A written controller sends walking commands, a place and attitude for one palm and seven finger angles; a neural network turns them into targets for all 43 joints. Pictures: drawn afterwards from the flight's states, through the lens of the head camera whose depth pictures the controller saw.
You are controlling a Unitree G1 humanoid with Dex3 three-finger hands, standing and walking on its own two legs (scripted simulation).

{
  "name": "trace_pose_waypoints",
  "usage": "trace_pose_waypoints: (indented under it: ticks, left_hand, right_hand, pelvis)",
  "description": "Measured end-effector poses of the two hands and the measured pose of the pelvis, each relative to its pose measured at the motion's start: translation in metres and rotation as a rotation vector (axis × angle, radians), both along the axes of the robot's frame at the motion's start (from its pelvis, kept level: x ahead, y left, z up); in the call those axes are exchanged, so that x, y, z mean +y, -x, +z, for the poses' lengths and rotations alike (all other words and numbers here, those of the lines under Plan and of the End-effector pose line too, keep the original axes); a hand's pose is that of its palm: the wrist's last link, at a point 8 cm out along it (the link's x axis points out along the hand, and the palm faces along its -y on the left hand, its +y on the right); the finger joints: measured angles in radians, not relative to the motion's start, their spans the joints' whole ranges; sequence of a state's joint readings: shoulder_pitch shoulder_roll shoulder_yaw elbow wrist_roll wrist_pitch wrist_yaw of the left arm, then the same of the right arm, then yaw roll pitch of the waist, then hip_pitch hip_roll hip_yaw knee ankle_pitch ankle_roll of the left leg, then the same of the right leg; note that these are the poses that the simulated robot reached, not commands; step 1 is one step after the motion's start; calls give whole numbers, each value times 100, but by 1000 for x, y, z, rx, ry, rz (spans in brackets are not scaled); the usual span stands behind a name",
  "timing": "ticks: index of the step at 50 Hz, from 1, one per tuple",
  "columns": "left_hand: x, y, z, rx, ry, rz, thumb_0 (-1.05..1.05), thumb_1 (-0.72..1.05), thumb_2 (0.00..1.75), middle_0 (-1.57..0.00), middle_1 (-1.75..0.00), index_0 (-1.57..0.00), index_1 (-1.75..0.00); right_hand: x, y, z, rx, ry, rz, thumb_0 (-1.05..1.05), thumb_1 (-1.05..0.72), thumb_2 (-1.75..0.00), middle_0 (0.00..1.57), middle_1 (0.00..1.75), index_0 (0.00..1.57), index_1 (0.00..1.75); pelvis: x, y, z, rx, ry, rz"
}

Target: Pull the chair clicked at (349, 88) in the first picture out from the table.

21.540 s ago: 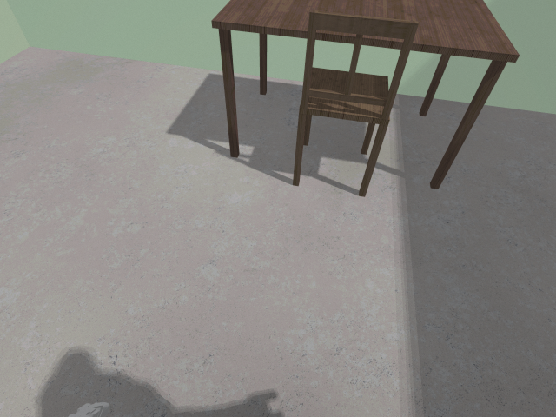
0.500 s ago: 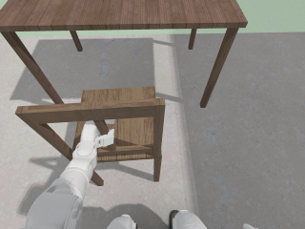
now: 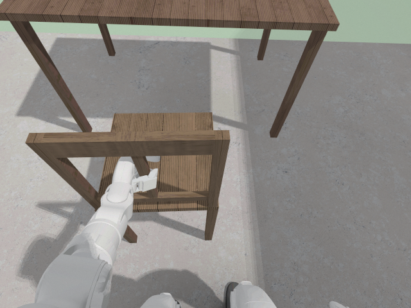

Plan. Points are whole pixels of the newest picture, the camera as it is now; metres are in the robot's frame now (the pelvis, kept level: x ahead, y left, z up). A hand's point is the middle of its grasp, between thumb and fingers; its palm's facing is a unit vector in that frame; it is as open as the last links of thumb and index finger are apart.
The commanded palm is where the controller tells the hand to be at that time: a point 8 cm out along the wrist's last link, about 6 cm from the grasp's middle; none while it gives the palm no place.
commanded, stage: step backward, pulling the chair out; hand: left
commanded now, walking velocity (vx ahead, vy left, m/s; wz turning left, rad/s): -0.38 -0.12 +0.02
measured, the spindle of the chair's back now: (146, 177) +0.40 +0.15 -0.09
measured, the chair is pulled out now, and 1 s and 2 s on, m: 0.46 0.61 0.64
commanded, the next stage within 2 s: stop walking, hand still on the chair in 0.38 s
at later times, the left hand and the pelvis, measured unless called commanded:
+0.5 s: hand (146, 212) +0.30 +0.13 -0.05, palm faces +0.05 -0.98 -0.17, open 5.6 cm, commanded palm +0.28 +0.18 -0.03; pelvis -0.07 -0.02 +0.00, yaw -2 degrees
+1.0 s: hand (142, 243) +0.24 +0.13 -0.05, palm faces +0.05 -0.98 -0.17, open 5.6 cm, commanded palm +0.21 +0.18 -0.03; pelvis -0.06 -0.02 +0.01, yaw -1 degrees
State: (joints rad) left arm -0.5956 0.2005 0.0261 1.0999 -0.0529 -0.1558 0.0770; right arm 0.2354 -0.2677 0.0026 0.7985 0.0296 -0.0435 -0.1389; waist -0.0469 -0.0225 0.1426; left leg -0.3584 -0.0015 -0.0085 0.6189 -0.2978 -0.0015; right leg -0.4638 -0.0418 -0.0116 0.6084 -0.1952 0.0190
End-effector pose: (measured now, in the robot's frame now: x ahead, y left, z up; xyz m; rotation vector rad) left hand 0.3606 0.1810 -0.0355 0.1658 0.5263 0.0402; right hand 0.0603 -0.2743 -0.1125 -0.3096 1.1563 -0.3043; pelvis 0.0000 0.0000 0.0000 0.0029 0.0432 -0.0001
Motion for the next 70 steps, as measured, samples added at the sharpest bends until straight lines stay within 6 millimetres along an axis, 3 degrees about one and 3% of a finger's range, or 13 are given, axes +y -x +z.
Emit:
trace_pose_waypoints:
  ticks: [8, 19, 30, 36, 40, 48, 55, 61, 70]
  left_hand:
    - [0, 20, 1, 5, -5, 35, 7, 65, 79, -32, -127, -50, -145]
    - [-2, 59, 1, 8, -2, 30, 7, 65, 77, -31, -127, -50, -145]
    - [-4, 105, 1, -11, -28, 70, 6, 62, 80, -36, -127, -50, -145]
    - [-6, 123, 0, -17, -19, 50, 6, 63, 79, -34, -129, -50, -145]
    - [-4, 133, 1, -6, -5, 42, 6, 65, 78, -32, -130, -50, -145]
    - [-1, 144, 1, 7, -4, 57, 7, 65, 78, -32, -129, -50, -145]
    - [-3, 153, 2, 18, -2, 75, 8, 65, 78, -32, -127, -50, -145]
    - [-5, 163, 3, 23, 0, 84, 8, 65, 78, -32, -127, -50, -145]
    - [-7, 171, 3, 26, -3, 89, 8, 65, 78, -32, -127, -50, -145]
  right_hand:
    - [15, 14, -8, -23, -98, -3, 0, -90, -90, 20, 30, 20, 30]
    - [-1, 58, -5, -43, -28, -33, 0, -90, -90, 20, 30, 20, 30]
    - [-11, 80, -11, -80, -83, -32, 0, -90, -90, 20, 30, 20, 30]
    - [-13, 74, -1, -97, -45, -9, 0, -90, -90, 20, 30, 20, 30]
    - [-3, 64, 9, -97, -49, 10, 0, -90, -90, 20, 30, 20, 30]
    - [19, 18, 11, -170, -133, 66, 1, -90, -90, 20, 30, 20, 30]
    - [19, -13, 27, -281, -130, 89, 0, -90, -90, 20, 30, 20, 30]
    - [9, -11, 33, -283, -103, 81, 0, -90, -90, 20, 30, 20, 30]
    - [-3, 14, 27, -215, -86, 35, 0, -90, -90, 20, 30, 20, 30]
  pelvis:
    - [-12, 20, 3, -6, 37, -25]
    - [-6, 55, -2, -20, 22, -29]
    - [-28, 75, -6, -68, -1, -36]
    - [-19, 72, -3, -52, 11, -6]
    - [-15, 69, 6, -58, 4, -13]
    - [-18, 58, 11, -67, 18, -7]
    - [-21, 62, 13, -72, 11, -18]
    - [-23, 61, 15, -70, 9, -20]
    - [-27, 58, 16, -68, 8, -23]
